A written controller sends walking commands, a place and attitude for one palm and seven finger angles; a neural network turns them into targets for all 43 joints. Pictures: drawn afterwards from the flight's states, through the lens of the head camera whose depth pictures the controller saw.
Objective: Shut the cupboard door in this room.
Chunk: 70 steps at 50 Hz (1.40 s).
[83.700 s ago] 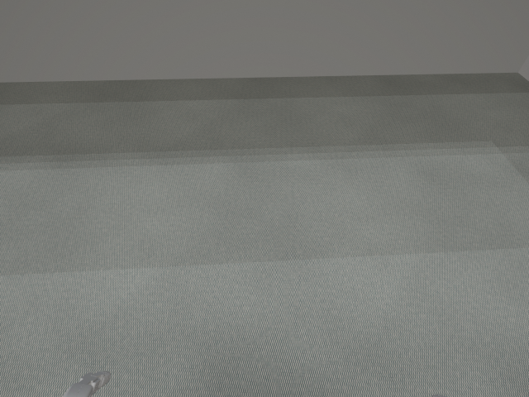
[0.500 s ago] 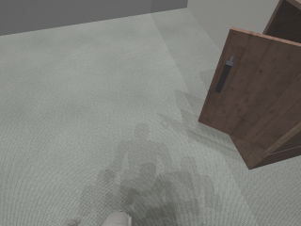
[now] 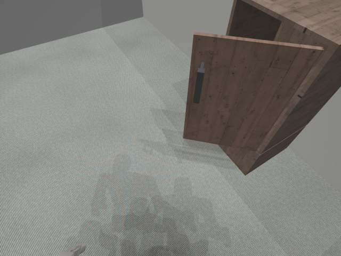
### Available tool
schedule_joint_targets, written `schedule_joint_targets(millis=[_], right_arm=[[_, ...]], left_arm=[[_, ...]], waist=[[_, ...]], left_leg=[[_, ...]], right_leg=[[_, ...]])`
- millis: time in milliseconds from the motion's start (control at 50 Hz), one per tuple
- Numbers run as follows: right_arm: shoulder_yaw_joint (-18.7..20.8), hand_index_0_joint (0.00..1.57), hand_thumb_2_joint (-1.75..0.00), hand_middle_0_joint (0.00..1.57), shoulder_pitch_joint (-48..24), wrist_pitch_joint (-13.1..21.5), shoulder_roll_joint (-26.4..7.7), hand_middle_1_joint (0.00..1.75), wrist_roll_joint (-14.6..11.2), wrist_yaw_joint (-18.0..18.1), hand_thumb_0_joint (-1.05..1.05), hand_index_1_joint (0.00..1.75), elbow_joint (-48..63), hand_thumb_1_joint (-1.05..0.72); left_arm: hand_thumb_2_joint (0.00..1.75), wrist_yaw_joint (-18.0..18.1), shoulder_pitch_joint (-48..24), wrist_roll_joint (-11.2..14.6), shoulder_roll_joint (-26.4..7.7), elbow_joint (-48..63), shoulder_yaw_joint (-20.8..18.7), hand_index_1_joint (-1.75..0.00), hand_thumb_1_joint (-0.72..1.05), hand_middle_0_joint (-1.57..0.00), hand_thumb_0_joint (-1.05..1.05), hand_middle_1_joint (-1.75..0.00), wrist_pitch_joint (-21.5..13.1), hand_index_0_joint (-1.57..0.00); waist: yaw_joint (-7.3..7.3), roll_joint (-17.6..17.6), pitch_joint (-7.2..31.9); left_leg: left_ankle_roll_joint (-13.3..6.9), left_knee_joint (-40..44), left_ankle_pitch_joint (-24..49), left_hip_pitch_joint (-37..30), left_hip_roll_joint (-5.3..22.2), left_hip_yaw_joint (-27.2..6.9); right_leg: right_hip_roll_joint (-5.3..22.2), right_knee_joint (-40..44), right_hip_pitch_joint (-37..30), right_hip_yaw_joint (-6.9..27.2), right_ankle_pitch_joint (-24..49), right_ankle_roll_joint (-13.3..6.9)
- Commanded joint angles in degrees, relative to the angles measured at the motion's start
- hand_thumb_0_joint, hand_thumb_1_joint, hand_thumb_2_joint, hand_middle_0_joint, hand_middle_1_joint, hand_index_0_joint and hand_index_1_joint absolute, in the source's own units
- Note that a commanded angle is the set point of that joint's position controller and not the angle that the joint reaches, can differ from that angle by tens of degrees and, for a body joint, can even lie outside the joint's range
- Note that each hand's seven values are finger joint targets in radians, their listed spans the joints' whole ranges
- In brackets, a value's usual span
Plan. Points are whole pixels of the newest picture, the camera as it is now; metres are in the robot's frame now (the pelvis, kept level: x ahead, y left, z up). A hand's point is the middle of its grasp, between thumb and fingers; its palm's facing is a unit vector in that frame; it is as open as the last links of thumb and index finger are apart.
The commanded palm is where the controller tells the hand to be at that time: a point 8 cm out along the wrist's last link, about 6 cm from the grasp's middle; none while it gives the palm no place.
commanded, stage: turn to face it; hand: left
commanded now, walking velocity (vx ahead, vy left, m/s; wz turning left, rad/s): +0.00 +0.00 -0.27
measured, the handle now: (199, 83) +0.69 -0.07 -0.04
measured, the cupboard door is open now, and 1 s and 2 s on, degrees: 47 47 47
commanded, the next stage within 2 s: take the last steps up to it in 0.16 s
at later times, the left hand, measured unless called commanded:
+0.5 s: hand out of the picture +0.12 +0.19 -0.17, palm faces -0.13 -0.98 -0.16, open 7.4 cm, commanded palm none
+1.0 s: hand (163, 212) +0.25 +0.04 -0.16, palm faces -0.22 -0.96 -0.19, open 7.3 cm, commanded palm none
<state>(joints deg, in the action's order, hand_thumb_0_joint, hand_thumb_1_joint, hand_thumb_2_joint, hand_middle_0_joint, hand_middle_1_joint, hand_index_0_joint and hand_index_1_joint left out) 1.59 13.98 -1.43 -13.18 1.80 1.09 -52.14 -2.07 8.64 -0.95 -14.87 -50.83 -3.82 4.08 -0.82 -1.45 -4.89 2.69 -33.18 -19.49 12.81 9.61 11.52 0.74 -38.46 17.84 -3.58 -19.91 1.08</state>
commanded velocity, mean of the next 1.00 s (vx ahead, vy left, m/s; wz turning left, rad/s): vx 0.14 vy -0.08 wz -0.14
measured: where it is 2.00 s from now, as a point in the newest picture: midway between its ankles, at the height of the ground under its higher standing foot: outside the picture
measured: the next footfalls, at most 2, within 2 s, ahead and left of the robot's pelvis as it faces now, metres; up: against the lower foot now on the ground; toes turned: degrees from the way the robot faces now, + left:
right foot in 0.02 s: +0.03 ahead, -0.12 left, +0.00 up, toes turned -4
left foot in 0.38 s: +0.09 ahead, +0.11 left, +0.00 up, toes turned -2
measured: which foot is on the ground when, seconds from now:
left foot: down 0.00-0.02, up 0.04-0.36, down 0.38-0.84, up 0.86-1.00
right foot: up 0.00-0.00, down 0.02-0.38, up 0.40-0.82, down 0.84-1.00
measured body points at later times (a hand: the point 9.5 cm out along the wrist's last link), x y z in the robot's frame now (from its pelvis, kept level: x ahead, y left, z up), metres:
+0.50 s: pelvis +0.04 +0.00 +0.01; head +0.06 +0.03 +0.45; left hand +0.12 +0.24 -0.16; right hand +0.04 -0.24 -0.12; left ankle +0.05 +0.11 -0.73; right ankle -0.01 -0.12 -0.67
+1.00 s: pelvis +0.13 -0.12 +0.01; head +0.16 -0.13 +0.45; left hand +0.26 +0.09 -0.14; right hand +0.04 -0.35 -0.15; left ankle +0.10 +0.02 -0.66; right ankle +0.12 -0.21 -0.73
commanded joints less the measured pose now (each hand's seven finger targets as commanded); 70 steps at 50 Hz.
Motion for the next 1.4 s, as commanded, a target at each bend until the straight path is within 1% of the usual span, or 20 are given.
schedule_joint_targets(millis=[0, 40, 60, 140, 260, 320, 340, 360, 380, 440, 520, 740, 800, 820, 860, 960, 1080, 1160, 1240, 1380], right_arm=[[2.1, 0.2, -0.9, 0.2, -3.4, 0.8, -4.7, 0.3, -1.3, -0.1, 0.0, 0.3, 6.2, -0.9], [1.9, 0.2, -0.9, 0.2, -4.4, -0.5, -5.4, 0.3, -1.4, 0.4, 0.0, 0.3, 5.8, -0.9], [2.2, 0.2, -0.9, 0.2, -3.5, -0.7, -5.9, 0.3, -1.2, 0.6, 0.0, 0.3, 4.5, -0.9], [1.8, 0.2, -0.9, 0.2, -0.6, -0.6, -5.2, 0.3, -0.8, -0.2, 0.0, 0.3, 1.6, -0.9], [1.3, 0.2, -0.9, 0.2, -1.6, 0.1, -3.5, 0.3, -1.1, 0.0, 0.0, 0.3, 1.4, -0.9], [1.2, 0.2, -0.9, 0.2, 4.5, 1.3, -3.7, 0.3, -0.7, 0.3, 0.0, 0.3, -0.7, -0.9], [1.6, 0.2, -0.9, 0.2, 6.9, 2.0, -6.6, 0.3, -0.4, 0.6, 0.0, 0.3, -1.6, -0.9], [2.9, 0.2, -0.9, 0.2, 10.0, 2.4, -12.9, 0.3, 0.7, 0.8, 0.0, 0.3, -1.9, -0.9], [3.5, 0.2, -0.9, 0.2, 12.8, 2.2, -15.6, 0.3, 0.7, 1.2, 0.0, 0.3, -1.6, -0.9], [2.1, 0.2, -0.9, 0.2, 4.9, 2.9, -10.7, 0.3, 0.7, 1.4, 0.0, 0.3, 0.0, -0.9], [1.3, 0.2, -0.9, 0.2, 8.3, 4.4, -7.7, 0.3, 0.3, 1.7, 0.0, 0.3, -1.7, -0.9], [3.3, 0.2, -0.9, 0.2, 10.0, 3.5, -9.9, 0.3, 0.5, 1.0, 0.0, 0.3, -5.7, -0.9], [2.8, 0.2, -0.9, 0.2, 7.7, 3.3, -7.8, 0.3, -0.5, 0.2, 0.0, 0.3, -5.4, -0.9], [1.5, 0.2, -0.9, 0.2, 6.4, 3.5, -2.4, 0.3, -1.3, -0.1, 0.0, 0.3, -3.6, -0.9], [1.6, 0.2, -0.9, 0.2, 4.9, 2.6, -3.2, 0.3, -1.2, 0.2, 0.0, 0.3, -2.5, -0.9], [1.1, 0.2, -0.9, 0.2, 6.9, 1.6, -0.2, 0.3, -0.2, -0.3, 0.0, 0.3, -5.5, -0.9], [-0.6, 0.2, -0.9, 0.2, 5.5, 1.6, 2.4, 0.3, -1.0, 0.0, 0.0, 0.3, -6.5, -0.9], [0.3, 0.2, -0.9, 0.2, 3.7, 1.6, -4.6, 0.3, -1.1, 1.0, 0.0, 0.3, -5.3, -0.9], [0.8, 0.2, -0.9, 0.2, -0.3, 0.3, -4.8, 0.3, -1.0, 1.7, 0.0, 0.3, -3.6, -0.9], [1.9, 0.2, -0.9, 0.2, -1.6, -0.7, -4.4, 0.3, -1.0, 1.1, 0.0, 0.3, -1.0, -0.9]], left_arm=[[0.9, 1.8, 11.1, -1.1, -14.4, 0.8, -3.3, -0.3, 0.9, -0.2, 0.0, -0.3, -3.2, -0.2], [0.9, 2.5, 9.6, -0.2, -13.5, 1.0, -2.5, -0.3, 0.9, -0.2, 0.0, -0.3, -2.9, -0.2], [0.9, 2.9, 6.2, -0.4, -11.3, 1.5, -2.5, -0.3, 0.9, -0.2, 0.0, -0.3, -3.1, -0.2], [0.9, 3.1, 2.5, -0.1, -7.7, 2.3, -1.1, -0.3, 0.9, -0.2, 0.0, -0.3, -3.7, -0.2], [0.9, 3.0, 4.6, -0.6, -8.9, 0.3, -1.6, -0.3, 0.9, -0.2, 0.0, -0.3, -3.5, -0.2], [0.9, 2.4, 1.9, 0.0, -7.6, 0.0, -1.5, -0.3, 0.9, -0.2, 0.0, -0.3, -3.0, -0.2], [0.9, 2.1, 2.2, 0.2, -5.0, 0.3, -0.9, -0.3, 0.9, -0.2, 0.0, -0.3, -2.7, -0.2], [0.9, 1.4, 3.6, 0.6, -1.1, 1.2, -0.3, -0.3, 0.9, -0.2, 0.0, -0.3, -2.4, -0.2], [0.9, 1.3, 0.2, -0.2, -2.5, 3.2, -0.3, -0.3, 0.9, -0.2, 0.0, -0.3, -2.4, -0.2], [0.9, -0.1, 1.0, -1.4, -3.7, 1.0, -1.8, -0.3, 0.9, -0.2, 0.0, -0.3, -2.2, -0.2], [0.9, -0.5, 3.3, -0.8, -1.3, -0.9, -1.2, -0.3, 0.9, -0.2, 0.0, -0.3, -2.3, -0.2], [0.9, -1.3, -2.3, -0.5, -0.3, -0.5, -0.2, -0.3, 0.9, -0.2, 0.0, -0.3, -2.9, -0.2], [0.9, -0.5, 12.0, -0.9, -5.5, -5.3, -1.7, -0.3, 0.9, -0.2, 0.0, -0.3, -4.4, -0.2], [0.9, 0.6, 18.7, -1.2, -11.5, -7.8, -3.0, -0.3, 0.9, -0.2, 0.0, -0.3, -5.3, -0.2], [0.9, 1.7, 14.0, -0.1, -10.4, -6.7, -2.4, -0.3, 0.9, -0.2, 0.0, -0.3, -4.8, -0.2], [0.9, 2.8, 4.1, -0.1, -1.7, -5.2, 0.4, -0.3, 0.9, -0.2, 0.0, -0.3, -6.1, -0.2], [0.9, 3.8, 4.6, 0.0, -0.9, -7.2, 1.4, -0.3, 0.9, -0.2, 0.0, -0.3, -6.8, -0.2], [0.9, 4.9, 6.8, 1.0, -0.4, -7.3, 1.7, -0.3, 0.9, -0.2, 0.0, -0.3, -5.3, -0.2], [0.9, 5.2, 7.9, 0.2, -1.4, -7.0, 1.4, -0.3, 0.9, -0.2, 0.0, -0.3, -3.7, -0.2], [0.9, 5.0, 8.4, -0.5, -3.3, -5.1, 0.8, -0.3, 0.9, -0.2, 0.0, -0.3, -3.6, -0.2]], waist=[[5.67, 19.4, 8.2], [4.65, 12.2, 5.4], [2.93, 17.1, 5.7], [0.3, 10.4, 8.1], [1.59, 9.8, 8.1], [-1.47, 10.2, 7.3], [-2.45, 2.2, 6.7], [-3.48, -15.0, 6.5], [-5.34, -14.6, 3.7], [-0.79, -8.3, -1.7], [-0.6, -7.1, 2.8], [-1.82, -11.1, 1.1], [5.45, 2.9, 7.3], [7.85, 20.5, 11.2], [5.38, 13.7, 6.7], [-0.95, 7.8, 5.3], [-0.74, 3.1, 8.1], [0.53, -0.8, 9.1], [1.18, -5.4, 4.4], [0.99, 6.6, 11.4]], left_leg=[[1.3, -20.3, -16.2, 20.1, -5.6, -0.2], [0.4, -32.0, -14.2, 20.8, -4.5, -10.5], [0.7, -33.9, -11.8, 22.6, -4.2, -11.5], [1.8, -29.0, -3.5, 17.4, -4.7, -10.0], [1.4, -10.7, -4.1, 11.0, -7.3, -7.8], [0.8, 5.1, 5.9, -2.8, -8.0, -6.0], [-0.6, 12.0, 3.4, -10.0, -3.5, -12.2], [-5.7, 18.7, -6.6, -13.1, 10.9, -31.1], [-10.7, 24.0, -14.7, -8.1, 18.8, -41.0], [-8.2, 25.3, -10.7, 0.8, 12.3, -30.0], [-6.6, 19.8, 17.9, -7.8, 8.3, -15.3], [-8.3, 16.7, 15.6, -4.5, 10.7, -8.9], [-3.7, -2.1, 11.8, 7.7, 2.6, -1.8], [-1.3, -18.3, -13.1, 20.0, -6.4, 1.5], [-2.6, -32.1, -16.3, 22.2, -4.1, -8.1], [-1.3, -26.8, -4.2, 14.2, -3.1, -8.2], [-0.1, -0.6, 4.8, 3.2, -6.3, -7.9], [-5.3, 5.6, 43.6, -6.1, 2.4, -14.7], [-7.3, 7.0, 42.4, -3.9, 2.2, -15.8], [-4.4, 0.6, 26.1, -3.3, -2.9, -11.4]], right_leg=[[20.2, 19.4, -21.0, 25.5, 38.9, -9.5], [20.3, 20.3, -12.3, 22.1, 32.7, -14.3], [17.7, 21.0, -11.7, 23.4, 28.4, -13.5], [12.3, 18.4, -10.6, 13.3, 33.7, -11.4], [12.5, 18.1, -11.2, 17.0, 28.7, -12.7], [8.7, 16.3, -2.2, 15.9, 9.6, -9.0], [4.8, 10.9, 6.2, 13.5, -2.4, -6.4], [-3.6, -3.6, 15.9, 5.6, -12.9, -2.6], [-3.2, -15.8, 18.7, 4.7, -15.7, -2.3], [0.8, -28.0, 19.3, 7.2, -3.0, -1.6], [0.8, -27.0, 19.1, 5.7, 3.5, 0.1], [1.4, 1.2, 5.0, -1.6, 4.4, -1.0], [2.8, 15.5, -20.6, 2.6, 7.2, -3.9], [17.4, 21.9, -29.3, 21.8, 7.9, -9.4], [20.1, 26.5, -18.5, 22.2, 4.8, -14.2], [13.6, 24.3, -8.1, 7.3, 23.5, -12.6], [13.0, 18.0, -10.9, 6.9, 44.5, -11.4], [7.8, 14.0, -7.6, 4.4, 28.2, -2.9], [6.6, 12.4, -6.3, 4.8, 24.3, -2.8], [12.3, 13.6, -10.1, 9.8, 36.3, -7.0]])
